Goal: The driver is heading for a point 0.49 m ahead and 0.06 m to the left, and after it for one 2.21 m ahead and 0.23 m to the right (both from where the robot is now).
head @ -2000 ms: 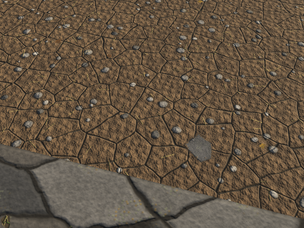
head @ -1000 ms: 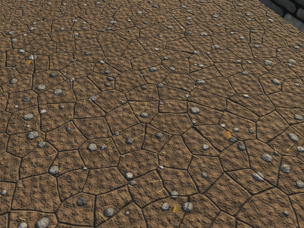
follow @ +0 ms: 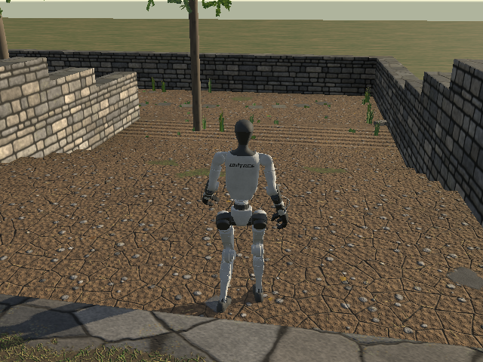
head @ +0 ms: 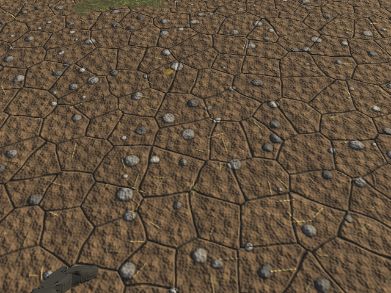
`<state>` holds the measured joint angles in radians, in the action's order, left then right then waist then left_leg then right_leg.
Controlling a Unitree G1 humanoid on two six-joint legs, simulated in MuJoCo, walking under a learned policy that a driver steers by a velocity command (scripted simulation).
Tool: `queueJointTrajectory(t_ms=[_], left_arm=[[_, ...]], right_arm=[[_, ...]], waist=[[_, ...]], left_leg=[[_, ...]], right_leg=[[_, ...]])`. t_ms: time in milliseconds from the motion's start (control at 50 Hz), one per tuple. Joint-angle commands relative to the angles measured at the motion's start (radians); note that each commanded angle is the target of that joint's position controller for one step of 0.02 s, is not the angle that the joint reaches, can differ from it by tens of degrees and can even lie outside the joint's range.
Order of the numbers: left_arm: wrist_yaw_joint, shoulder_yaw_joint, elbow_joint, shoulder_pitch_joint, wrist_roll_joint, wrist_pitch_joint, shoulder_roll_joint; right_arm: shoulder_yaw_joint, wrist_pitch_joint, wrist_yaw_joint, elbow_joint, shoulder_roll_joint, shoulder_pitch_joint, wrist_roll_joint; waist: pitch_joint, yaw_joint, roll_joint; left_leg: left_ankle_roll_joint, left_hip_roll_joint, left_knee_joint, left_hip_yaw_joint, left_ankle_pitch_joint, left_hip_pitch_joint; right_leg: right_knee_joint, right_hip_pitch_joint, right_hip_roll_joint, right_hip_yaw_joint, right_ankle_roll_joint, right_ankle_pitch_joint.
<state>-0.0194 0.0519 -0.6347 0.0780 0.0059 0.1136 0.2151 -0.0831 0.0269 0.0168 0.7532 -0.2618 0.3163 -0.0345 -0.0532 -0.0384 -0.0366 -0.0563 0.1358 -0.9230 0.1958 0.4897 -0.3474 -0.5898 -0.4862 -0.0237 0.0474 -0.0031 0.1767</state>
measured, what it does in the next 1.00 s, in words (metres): walks ahead: left foot, then right foot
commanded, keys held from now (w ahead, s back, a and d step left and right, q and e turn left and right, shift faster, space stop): w+q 0.48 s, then w+e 0.02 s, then e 0.50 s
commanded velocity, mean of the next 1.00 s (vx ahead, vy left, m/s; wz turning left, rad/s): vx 0.35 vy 0.00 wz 0.22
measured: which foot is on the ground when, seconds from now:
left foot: up 0.00-0.44, down 0.46-0.94, up 0.96-1.00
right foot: down 0.00-0.48, up 0.50-0.92, down 0.94-1.00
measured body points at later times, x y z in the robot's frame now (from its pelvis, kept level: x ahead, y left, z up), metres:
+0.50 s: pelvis +0.24 +0.07 -0.01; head +0.28 +0.08 +0.44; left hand +0.17 +0.35 -0.13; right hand +0.54 -0.09 -0.08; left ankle +0.31 +0.18 -0.72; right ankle +0.09 -0.12 -0.68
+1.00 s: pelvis +0.44 +0.11 +0.00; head +0.49 +0.11 +0.45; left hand +0.54 +0.41 -0.09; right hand +0.63 -0.13 -0.12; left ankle +0.31 +0.19 -0.68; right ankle +0.55 +0.05 -0.72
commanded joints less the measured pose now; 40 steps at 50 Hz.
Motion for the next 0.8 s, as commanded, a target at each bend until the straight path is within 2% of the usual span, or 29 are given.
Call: queueJointTrajectory(t_ms=[20,40,80,120,180,280,340,380,420,440,460,480,500,520,540,560,580,620,680,740,800], left_arm=[[-0.012,0.07,0.008,0.27,0.002,-0.01,0.166],[-0.012,0.061,0.013,0.211,0.008,-0.018,0.142],[-0.005,0.049,0.005,0.153,0.006,-0.021,0.111],[0.003,0.053,-0.019,0.148,-0.001,-0.012,0.115],[0.001,0.067,-0.061,0.178,-0.004,-0.006,0.148],[-0.003,0.08,-0.105,0.206,-0.01,-0.012,0.182],[-0.002,0.088,-0.129,0.246,-0.023,-0.021,0.207],[-0.002,0.096,-0.141,0.253,-0.031,-0.029,0.227],[-0.004,0.106,-0.143,0.242,-0.041,-0.037,0.262],[-0.007,0.105,-0.143,0.234,-0.047,-0.043,0.267],[-0.012,0.095,-0.139,0.241,-0.043,-0.042,0.244],[-0.011,0.062,-0.092,0.246,0.0,-0.034,0.154],[0.004,0.03,-0.051,0.278,-0.008,0.006,0.109],[0.017,0.052,-0.06,0.199,-0.051,0.028,0.194],[0.017,0.049,-0.064,0.166,-0.056,0.03,0.199],[0.007,0.048,-0.082,0.151,-0.031,0.024,0.189],[0.001,0.055,-0.089,0.149,-0.013,0.011,0.194],[0.005,0.052,-0.112,0.205,-0.02,-0.022,0.165],[-0.002,0.039,-0.113,0.195,-0.017,-0.049,0.12],[0.009,0.024,-0.098,0.122,-0.016,-0.048,0.093],[0.028,0.026,-0.068,0.059,-0.019,-0.05,0.113]], right_arm=[[-0.022,0.021,-0.004,-0.119,-0.121,-0.098,0.009],[-0.024,0.014,-0.005,-0.126,-0.109,-0.123,0.016],[-0.026,0.001,-0.014,-0.125,-0.08,-0.112,0.01],[-0.021,-0.008,-0.019,-0.125,-0.051,-0.116,0.014],[-0.017,-0.011,-0.017,-0.135,-0.042,-0.17,0.018],[-0.007,-0.001,-0.047,-0.151,-0.023,-0.298,0.014],[-0.004,0.001,-0.064,-0.179,-0.024,-0.37,0.009],[-0.008,0.003,-0.073,-0.196,-0.034,-0.391,0.007],[-0.027,0.001,-0.075,-0.193,-0.069,-0.333,0.014],[-0.048,0.0,-0.073,-0.162,-0.099,-0.215,0.015],[-0.082,-0.004,-0.063,-0.112,-0.161,-0.038,0.013],[-0.106,-0.003,-0.044,-0.093,-0.268,0.075,0.005],[-0.089,0.015,-0.046,-0.112,-0.293,0.081,0.01],[-0.06,0.019,-0.045,-0.098,-0.19,0.082,0.031],[-0.043,0.023,-0.042,-0.101,-0.14,0.013,0.031],[-0.029,0.028,-0.042,-0.106,-0.106,-0.072,0.028],[-0.017,0.032,-0.04,-0.107,-0.073,-0.125,0.03],[-0.013,0.044,-0.036,-0.087,-0.071,-0.149,0.043],[-0.014,0.059,-0.023,-0.048,-0.09,-0.168,0.05],[-0.008,0.054,-0.007,-0.026,-0.087,-0.18,0.052],[-0.014,0.038,0.006,0.004,-0.116,-0.146,0.047]], waist=[[-0.05,0.148,0.187],[-0.001,0.119,0.141],[0.047,0.067,0.152],[0.051,0.054,0.156],[0.049,0.06,0.126],[0.069,0.095,0.115],[0.103,0.119,0.119],[0.121,0.114,0.127],[0.068,0.065,0.155],[0.009,-0.006,0.148],[-0.082,-0.087,0.118],[-0.171,-0.094,-0.096],[-0.336,-0.042,-0.243],[-0.275,-0.087,-0.115],[-0.172,-0.065,-0.095],[-0.106,-0.02,0.001],[-0.067,0.013,0.0],[-0.058,0.061,-0.013],[-0.023,0.08,-0.012],[-0.01,0.051,-0.033],[-0.005,0.018,-0.033]], left_leg=[[0.022,-0.121,-0.373,-0.04,-0.063,-0.607],[0.024,-0.149,-0.345,-0.06,-0.131,-0.568],[0.031,-0.19,-0.271,-0.076,-0.176,-0.46],[0.044,-0.197,-0.232,-0.102,-0.231,-0.422],[0.056,-0.21,-0.117,-0.086,-0.34,-0.446],[0.048,-0.206,0.13,-0.146,-0.511,-0.382],[0.029,-0.2,0.216,-0.189,-0.466,-0.364],[-0.003,-0.186,0.263,-0.225,-0.375,-0.338],[-0.047,-0.121,0.294,-0.294,-0.269,-0.185],[-0.078,-0.071,0.361,-0.33,-0.3,-0.02],[-0.119,-0.052,0.395,-0.295,-0.359,0.272],[-0.231,-0.301,0.413,0.117,-0.346,0.615],[-0.395,-0.495,0.608,0.638,-0.18,0.783],[-0.327,-0.476,0.623,0.494,-0.294,0.74],[-0.284,-0.447,0.589,0.304,-0.513,0.606],[-0.239,-0.401,0.571,0.168,-0.711,0.452],[-0.217,-0.368,0.58,0.085,-0.836,0.341],[-0.205,-0.352,0.623,0.003,-0.962,0.224],[-0.186,-0.329,0.664,-0.132,-1.063,0.15],[-0.138,-0.281,0.677,-0.247,-0.99,0.141],[-0.135,-0.323,0.659,-0.247,-0.958,0.234]], right_leg=[[0.272,0.623,0.388,0.546,-0.2,0.332],[0.29,0.515,0.341,0.431,-0.18,0.221],[0.343,0.359,0.282,0.272,-0.151,0.083],[0.391,0.317,0.267,0.176,-0.16,-0.005],[0.415,0.362,0.289,0.089,-0.169,-0.114],[0.403,0.411,0.278,-0.069,-0.14,-0.177],[0.388,0.468,0.3,-0.11,-0.132,-0.172],[0.349,0.51,0.318,-0.136,-0.119,-0.273],[0.211,0.529,0.311,-0.191,-0.098,-0.65],[0.053,0.511,0.284,-0.233,-0.079,-0.801],[-0.18,0.365,0.246,-0.259,-0.046,-0.76],[-0.558,-0.021,0.156,-0.255,0.013,-0.113],[-0.799,-0.278,0.0,-0.043,0.032,0.419],[-0.833,-0.363,0.062,0.036,0.016,0.338],[-0.783,-0.348,0.106,0.014,0.003,0.271],[-0.707,-0.281,0.154,0.007,0.007,0.216],[-0.646,-0.219,0.173,0.007,0.012,0.197],[-0.604,-0.122,0.174,0.004,0.019,0.153],[-0.464,-0.108,0.147,-0.001,0.039,0.023],[-0.218,-0.037,0.116,-0.023,0.031,-0.19],[-0.103,-0.047,0.094,-0.034,0.019,-0.247]])
Keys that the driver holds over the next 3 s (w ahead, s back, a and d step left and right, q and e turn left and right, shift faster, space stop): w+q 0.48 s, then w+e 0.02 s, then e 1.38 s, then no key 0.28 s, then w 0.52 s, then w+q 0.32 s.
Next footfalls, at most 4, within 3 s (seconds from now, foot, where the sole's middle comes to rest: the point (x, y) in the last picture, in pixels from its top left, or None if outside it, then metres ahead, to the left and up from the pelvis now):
0.46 left None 0.34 0.19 -0.76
0.94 right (188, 269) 0.59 0.06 -0.76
1.40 left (123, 286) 0.55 0.28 -0.76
1.84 right None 0.47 0.02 -0.76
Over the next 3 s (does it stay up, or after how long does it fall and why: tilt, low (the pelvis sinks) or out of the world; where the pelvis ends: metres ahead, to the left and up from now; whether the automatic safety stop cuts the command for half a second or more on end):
stays up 0.70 -0.05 0.02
